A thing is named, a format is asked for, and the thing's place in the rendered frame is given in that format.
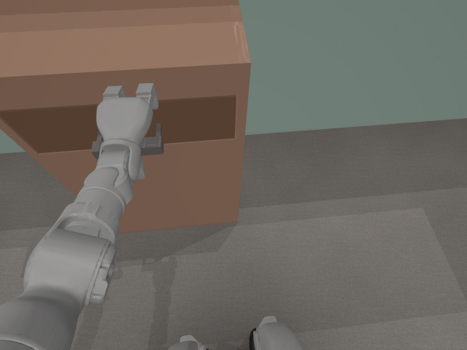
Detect robot shin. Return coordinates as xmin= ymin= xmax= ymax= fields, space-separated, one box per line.
xmin=180 ymin=335 xmax=198 ymax=343
xmin=259 ymin=316 xmax=277 ymax=328

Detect robot left forearm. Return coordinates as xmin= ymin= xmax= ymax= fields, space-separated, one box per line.
xmin=23 ymin=139 xmax=141 ymax=291

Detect cabinet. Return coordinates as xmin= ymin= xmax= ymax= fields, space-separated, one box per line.
xmin=0 ymin=0 xmax=251 ymax=234

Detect robot left hand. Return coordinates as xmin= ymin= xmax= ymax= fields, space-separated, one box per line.
xmin=96 ymin=83 xmax=159 ymax=179

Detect handle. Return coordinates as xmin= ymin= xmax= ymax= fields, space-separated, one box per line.
xmin=91 ymin=123 xmax=163 ymax=159

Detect left robot upper arm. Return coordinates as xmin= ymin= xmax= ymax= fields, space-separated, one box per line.
xmin=0 ymin=228 xmax=117 ymax=350

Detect left robot shin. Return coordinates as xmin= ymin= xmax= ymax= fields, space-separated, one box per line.
xmin=180 ymin=335 xmax=198 ymax=343

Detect drawer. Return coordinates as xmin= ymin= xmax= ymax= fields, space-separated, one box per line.
xmin=0 ymin=95 xmax=236 ymax=153

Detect right robot shin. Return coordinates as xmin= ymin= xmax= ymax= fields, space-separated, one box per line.
xmin=259 ymin=316 xmax=277 ymax=328

